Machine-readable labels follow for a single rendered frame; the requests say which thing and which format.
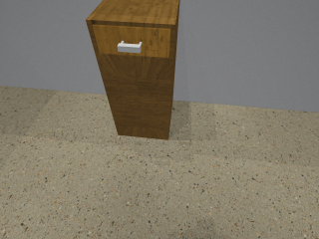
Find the handle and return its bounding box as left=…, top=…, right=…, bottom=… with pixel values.
left=117, top=41, right=143, bottom=54

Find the cabinet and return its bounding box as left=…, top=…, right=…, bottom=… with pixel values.
left=86, top=0, right=180, bottom=140

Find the drawer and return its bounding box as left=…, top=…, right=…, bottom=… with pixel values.
left=93, top=24, right=170, bottom=58

